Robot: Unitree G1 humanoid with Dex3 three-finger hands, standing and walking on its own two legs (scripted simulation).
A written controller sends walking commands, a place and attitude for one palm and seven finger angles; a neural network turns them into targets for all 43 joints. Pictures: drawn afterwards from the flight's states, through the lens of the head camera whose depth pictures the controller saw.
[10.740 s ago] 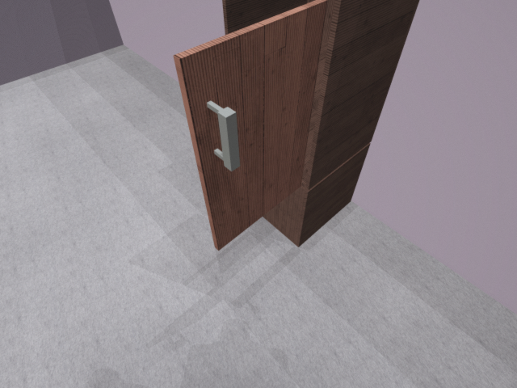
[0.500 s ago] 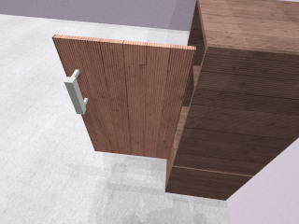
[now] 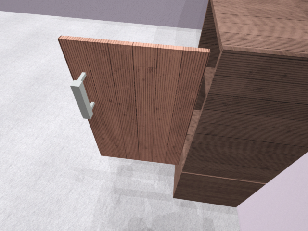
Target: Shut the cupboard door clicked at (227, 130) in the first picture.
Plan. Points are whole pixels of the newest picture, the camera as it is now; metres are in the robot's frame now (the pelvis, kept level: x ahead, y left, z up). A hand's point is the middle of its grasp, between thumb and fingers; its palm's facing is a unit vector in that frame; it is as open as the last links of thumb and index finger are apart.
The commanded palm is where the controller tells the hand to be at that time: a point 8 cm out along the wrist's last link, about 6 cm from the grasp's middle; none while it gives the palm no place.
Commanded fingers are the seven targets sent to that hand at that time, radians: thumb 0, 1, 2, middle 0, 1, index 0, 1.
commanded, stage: look again from close up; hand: left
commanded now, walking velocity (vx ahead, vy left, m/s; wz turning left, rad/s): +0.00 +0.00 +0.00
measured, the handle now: (85, 96) +0.46 +0.24 +0.08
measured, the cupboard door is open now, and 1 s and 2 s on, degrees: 91 91 91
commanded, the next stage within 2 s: raise the hand and make a fist in 0.30 s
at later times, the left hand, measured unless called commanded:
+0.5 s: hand out of the picture +0.08 +0.20 -0.12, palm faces +0.20 -0.96 -0.20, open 7.3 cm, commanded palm +0.09 +0.24 -0.07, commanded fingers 0.00 0.90 0.90 -0.29 -0.40 -0.29 -0.40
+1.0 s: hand out of the picture +0.11 +0.19 -0.02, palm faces -0.02 -1.00 -0.04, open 5.3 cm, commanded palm +0.10 +0.24 -0.01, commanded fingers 0.00 0.90 0.90 -0.75 -0.90 -0.75 -0.90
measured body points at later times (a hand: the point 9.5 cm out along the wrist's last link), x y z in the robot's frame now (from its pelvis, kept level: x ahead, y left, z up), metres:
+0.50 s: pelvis -0.01 +0.01 +0.00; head +0.01 +0.01 +0.44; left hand +0.07 +0.25 -0.10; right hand +0.04 -0.23 -0.14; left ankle -0.01 +0.11 -0.74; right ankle -0.07 -0.09 -0.73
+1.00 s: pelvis -0.09 -0.01 -0.09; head -0.05 +0.01 +0.36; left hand +0.11 +0.24 -0.01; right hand +0.14 -0.22 -0.14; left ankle -0.01 +0.11 -0.74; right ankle -0.07 -0.10 -0.74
